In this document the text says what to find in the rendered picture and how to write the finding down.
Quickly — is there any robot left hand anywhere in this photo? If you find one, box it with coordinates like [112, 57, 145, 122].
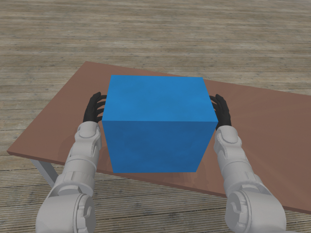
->
[83, 92, 107, 123]

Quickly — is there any robot right hand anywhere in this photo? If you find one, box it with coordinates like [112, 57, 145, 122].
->
[209, 94, 231, 130]

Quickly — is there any table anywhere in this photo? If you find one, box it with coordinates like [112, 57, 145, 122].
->
[7, 61, 311, 215]

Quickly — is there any robot left forearm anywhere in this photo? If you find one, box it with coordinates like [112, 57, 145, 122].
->
[35, 121, 102, 232]

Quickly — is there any robot right forearm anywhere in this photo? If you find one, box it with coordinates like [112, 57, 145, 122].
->
[214, 125, 286, 219]

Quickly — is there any carton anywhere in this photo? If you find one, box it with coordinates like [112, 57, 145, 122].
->
[102, 75, 218, 173]

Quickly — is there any robot right upper arm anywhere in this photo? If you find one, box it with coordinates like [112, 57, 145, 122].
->
[225, 190, 300, 233]

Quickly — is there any robot left upper arm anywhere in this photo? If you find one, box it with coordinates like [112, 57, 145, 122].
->
[36, 193, 96, 233]

